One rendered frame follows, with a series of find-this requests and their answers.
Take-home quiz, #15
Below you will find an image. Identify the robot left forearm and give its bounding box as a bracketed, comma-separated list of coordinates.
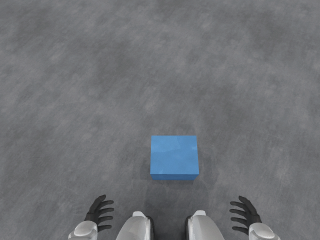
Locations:
[68, 220, 98, 240]

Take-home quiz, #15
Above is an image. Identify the robot right shin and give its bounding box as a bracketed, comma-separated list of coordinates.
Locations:
[193, 210, 206, 217]

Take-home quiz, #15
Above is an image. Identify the left robot hand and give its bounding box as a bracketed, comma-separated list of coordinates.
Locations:
[84, 194, 114, 233]

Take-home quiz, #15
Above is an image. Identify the robot left thigh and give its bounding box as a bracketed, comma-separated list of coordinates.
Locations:
[116, 216, 151, 240]

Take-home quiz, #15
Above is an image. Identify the carton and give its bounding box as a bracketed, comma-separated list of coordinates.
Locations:
[150, 135, 199, 181]

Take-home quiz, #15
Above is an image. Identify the robot right forearm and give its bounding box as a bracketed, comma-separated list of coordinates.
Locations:
[248, 222, 281, 240]

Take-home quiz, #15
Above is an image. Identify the right robot hand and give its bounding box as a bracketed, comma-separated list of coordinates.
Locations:
[229, 196, 262, 236]

